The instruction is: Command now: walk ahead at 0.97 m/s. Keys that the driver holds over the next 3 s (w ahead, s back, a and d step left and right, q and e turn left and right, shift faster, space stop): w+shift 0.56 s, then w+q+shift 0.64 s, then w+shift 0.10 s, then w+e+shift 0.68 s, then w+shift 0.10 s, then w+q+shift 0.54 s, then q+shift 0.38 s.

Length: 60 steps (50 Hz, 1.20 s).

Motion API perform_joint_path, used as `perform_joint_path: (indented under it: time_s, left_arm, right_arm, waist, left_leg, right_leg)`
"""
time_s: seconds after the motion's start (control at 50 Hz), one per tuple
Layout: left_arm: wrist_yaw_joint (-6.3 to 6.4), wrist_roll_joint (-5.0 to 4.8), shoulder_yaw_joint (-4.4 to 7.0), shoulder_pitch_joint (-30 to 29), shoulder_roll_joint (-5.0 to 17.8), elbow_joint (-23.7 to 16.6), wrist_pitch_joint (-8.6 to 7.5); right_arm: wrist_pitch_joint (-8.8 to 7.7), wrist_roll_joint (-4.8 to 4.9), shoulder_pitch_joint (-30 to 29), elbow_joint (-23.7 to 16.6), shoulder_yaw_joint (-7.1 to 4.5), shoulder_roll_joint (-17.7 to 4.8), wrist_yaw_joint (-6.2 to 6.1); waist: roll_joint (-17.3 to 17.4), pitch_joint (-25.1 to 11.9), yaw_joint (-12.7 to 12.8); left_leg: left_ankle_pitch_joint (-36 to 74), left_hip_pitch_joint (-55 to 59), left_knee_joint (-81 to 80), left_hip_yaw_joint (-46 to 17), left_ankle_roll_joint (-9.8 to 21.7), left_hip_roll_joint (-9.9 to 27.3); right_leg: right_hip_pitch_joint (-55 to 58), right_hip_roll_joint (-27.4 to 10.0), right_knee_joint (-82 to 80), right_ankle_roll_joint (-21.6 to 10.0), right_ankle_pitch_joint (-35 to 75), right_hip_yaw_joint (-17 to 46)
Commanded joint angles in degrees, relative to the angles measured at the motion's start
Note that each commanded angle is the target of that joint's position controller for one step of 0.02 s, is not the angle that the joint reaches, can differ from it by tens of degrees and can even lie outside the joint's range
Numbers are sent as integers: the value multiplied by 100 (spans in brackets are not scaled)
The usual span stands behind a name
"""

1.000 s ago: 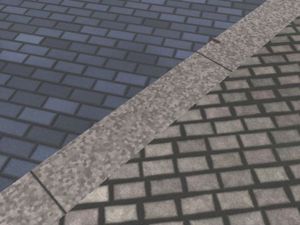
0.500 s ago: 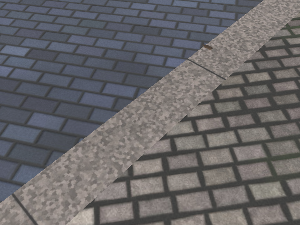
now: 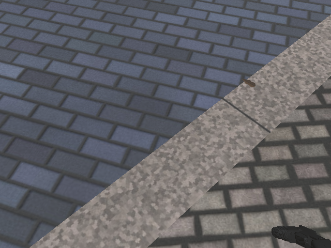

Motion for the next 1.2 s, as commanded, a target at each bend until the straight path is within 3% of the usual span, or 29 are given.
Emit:
perform_joint_path:
  time_s: [0.02,0.04,0.08,0.14,0.22,0.32,0.4,0.44,0.46,0.48,0.5,0.52,0.54,0.56,0.62,0.7,0.78,0.8,0.86,0.9,0.92,0.94,0.96,0.98,1.0,1.02,1.1,1.16,1.2]
  left_arm:
    - [-150,-294,26,285,219,-686,-148]
    - [-108,-295,116,-334,675,-832,-221]
    - [-102,-231,75,-1075,608,-1056,-267]
    - [-265,46,-19,-1031,259,-1152,17]
    - [-374,62,-80,-2161,429,-1672,152]
    - [-461,-66,-208,-3233,366,-2059,62]
    - [-317,-25,-99,-3027,706,-2083,53]
    - [-185,-33,78,-1405,1085,-1654,67]
    - [-94,0,197,-142,1291,-1274,85]
    - [6,155,356,504,1810,-1140,89]
    - [-90,187,456,226,2099,-1123,87]
    - [-180,91,428,-344,1619,-1168,77]
    - [-192,45,336,-655,1184,-1120,9]
    - [-198,75,274,-782,909,-1042,-41]
    - [-134,32,112,-823,490,-827,-185]
    - [-197,-75,122,-640,644,-736,-373]
    - [-137,-144,51,-228,651,-654,-442]
    - [-92,-132,37,-218,711,-672,-446]
    - [143,-118,78,-12,1128,-672,-321]
    - [301,5,178,-320,1421,-847,-91]
    - [312,73,236,-720,1552,-1000,13]
    - [234,73,298,-1089,1595,-1073,65]
    - [82,164,70,-1184,635,-1448,-78]
    - [31,-131,-16,-984,595,-2058,-191]
    - [13,-42,-75,-1400,803,-2127,-329]
    - [-17,-16,-47,-1586,902,-2104,-365]
    - [-77,314,-153,-1592,666,-2182,76]
    - [-156,180,-250,-2753,630,-2778,120]
    - [-189,68,-298,-3112,556,-2924,101]
  right_arm:
    - [-23,-152,3127,588,-627,-1830,-138]
    - [-42,-98,2673,573,-585,-1570,-51]
    - [-155,-71,2142,687,-416,-863,-53]
    - [-267,14,2043,917,-203,-343,-116]
    - [-400,121,2382,988,-217,-624,-100]
    - [-519,280,2902,1086,-211,-817,-118]
    - [-407,141,3031,1188,-241,-1206,-208]
    - [-214,-45,2890,1216,-312,-1481,-340]
    - [-138,-74,2637,1156,-325,-1461,-372]
    - [-156,23,2873,945,-187,-779,-277]
    - [-301,342,3526,736,-59,-224,-141]
    - [-328,305,2840,660,-127,-713,-220]
    - [-350,275,2184,525,-127,-768,-232]
    - [-340,199,1965,472,-85,-655,-210]
    - [-38,39,2100,442,5,-320,-24]
    - [126,83,1032,5,54,-381,88]
    - [27,138,87,-316,156,-306,181]
    - [44,205,105,-248,160,-316,191]
    - [9,61,229,-306,126,-547,189]
    - [29,85,1614,70,-40,-981,150]
    - [41,104,2977,472,-195,-1229,91]
    - [86,145,3785,678,-372,-1425,-33]
    - [169,174,3250,716,-467,-1740,-120]
    - [228,40,2977,504,-591,-2174,-116]
    - [235,39,2789,358,-564,-1755,-172]
    - [237,66,2568,424,-473,-1343,-190]
    - [-54,195,2097,298,-333,-1093,-240]
    - [-170,196,2342,235,-392,-1259,-212]
    - [-156,229,2522,222,-466,-1381,-169]
  waist:
    - [1670,-2648,-937]
    - [925,-2197,-935]
    - [-147,-792,-646]
    - [78,-215,-63]
    - [175,580,-112]
    - [132,747,-421]
    - [542,119,-204]
    - [893,-849,618]
    - [812,-1373,1241]
    - [-138,-2018,1076]
    - [-1905,-2750,313]
    - [-879,-2103,359]
    - [-136,-1175,309]
    - [360,-766,133]
    - [18,-220,-375]
    - [-82,496,-296]
    - [27,640,-54]
    - [-7,369,-8]
    - [-463,184,-307]
    - [-622,-632,-1063]
    - [-660,-1194,-1683]
    - [-290,-1311,-2097]
    - [1331,-884,-1179]
    - [1530,-1938,-861]
    - [297,-1442,-929]
    - [-480,-624,-623]
    - [-665,38,106]
    - [-241,453,-217]
    - [17,279,-511]
  left_leg:
    - [-4534,5899,-1191,-4744,1038,2209]
    - [-4298,5561,-1767,-5177,903,2061]
    - [-2543,3786,-1827,-3421,624,1778]
    - [-2155,2250,-2258,-2301,296,1160]
    - [-1495,1815,-3019,-1594,447,980]
    - [961,2141,-3605,-728,256,782]
    - [4846,4096,-2445,-411,43,1074]
    - [5941,4256,-250,-370,-72,1240]
    - [5146,3583,1482,-287,-112,1049]
    - [2258,1778,3777,-346,-118,501]
    - [-2303,-185,5526,-1078,-267,-524]
    - [-1856,-830,5704,-1426,-68,-56]
    - [-1303,-948,5374,-1297,-80,215]
    - [-1146,-722,4927,-1291,-75,429]
    - [-1027,-199,4340,-1390,-213,742]
    - [79,-801,3152,-1002,-330,763]
    - [1254,-439,1393,-55,-167,453]
    - [1439,-153,1203,143,-87,186]
    - [1035,83,570,553,169,-243]
    - [478,1506,503,511,332,-672]
    - [175,2740,479,173,555,-659]
    - [-288,3709,76,-458,856,-330]
    - [705,4608,693,-1834,1083,478]
    - [-966,5916,-545,-4711,2378,1409]
    - [-2107,5414,-1619,-5347,2082,1574]
    - [-2222,4280,-1938,-4816,1665,1371]
    - [-1039,1666,-2134,-3301,1246,386]
    - [37,864,-2349,-2944,1135,59]
    - [766,1133,-2232,-2782,840,-129]
  right_leg:
    - [-4676,479,6305,-383,536,493]
    - [-5450,294,6806,-620,523,1230]
    - [-5514,-322,6197,-681,1206,1086]
    - [-4927,-657,5536,-492,1265,1089]
    - [-5800,-892,4298,-142,2032,642]
    - [-4568,-466,1711,-299,3804,-75]
    - [-4146,225,1142,-605,2966,-327]
    - [-2653,540,1230,-796,1935,-149]
    - [-1358,333,1093,-896,1728,15]
    - [246,-955,1267,-1092,-41,1554]
    - [1261,-2193,-95,-1711,-1251,5187]
    - [862,-1874,-455,-1540,-1129,5045]
    - [-157,-1705,-436,-1405,-194,3899]
    - [-974,-1484,-544,-1263,404,3233]
    - [-2384,-1121,-1063,-845,690,1980]
    - [-2777,-749,-1666,-401,2151,478]
    - [-2330,-517,-1774,-67,4471,-600]
    - [-1952,-434,-1777,35,5272,-740]
    - [-766,-835,-630,265,8502,-956]
    - [-613,-1033,1184,251,9406,-881]
    - [-1063,-1109,2852,171,9289,-739]
    - [-2027,-621,5204,91,6676,-792]
    - [-4441,317,7112,127,-25,-369]
    - [-6273,531,8129,292,-459,808]
    - [-6666,152,7490,119,129,1199]
    - [-6394,-108,6741,64,538,1159]
    - [-5146,-618,5215,463,431,959]
    - [-4721,-624,3380,623,1606,634]
    - [-4321,-389,2318,519,2728,515]
Next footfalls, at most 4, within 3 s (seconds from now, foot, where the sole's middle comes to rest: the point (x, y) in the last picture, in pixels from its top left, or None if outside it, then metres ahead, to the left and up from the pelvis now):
0.46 right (201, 192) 0.66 -0.10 -0.74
0.94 left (168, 112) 1.09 0.06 -0.74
1.36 right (166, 52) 1.55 0.08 -0.74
1.78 left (109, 30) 1.75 0.45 -0.74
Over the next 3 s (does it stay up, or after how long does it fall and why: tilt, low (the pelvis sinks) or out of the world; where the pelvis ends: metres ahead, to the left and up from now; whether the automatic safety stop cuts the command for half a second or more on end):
stays up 2.67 0.51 0.02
